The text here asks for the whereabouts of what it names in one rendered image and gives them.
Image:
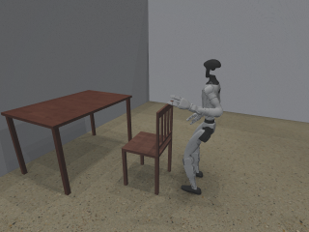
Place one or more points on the left robot upper arm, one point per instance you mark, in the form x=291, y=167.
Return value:
x=211, y=94

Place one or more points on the left robot forearm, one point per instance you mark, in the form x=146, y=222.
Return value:
x=205, y=111

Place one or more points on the robot right hand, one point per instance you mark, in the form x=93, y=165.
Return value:
x=196, y=118

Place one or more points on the table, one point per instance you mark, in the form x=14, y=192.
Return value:
x=55, y=113

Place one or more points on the humanoid robot head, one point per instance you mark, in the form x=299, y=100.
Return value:
x=211, y=64

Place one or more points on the chair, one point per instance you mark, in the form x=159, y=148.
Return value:
x=152, y=145

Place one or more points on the robot left hand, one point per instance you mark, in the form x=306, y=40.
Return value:
x=183, y=104

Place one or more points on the robot left foot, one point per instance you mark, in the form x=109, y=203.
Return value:
x=190, y=189

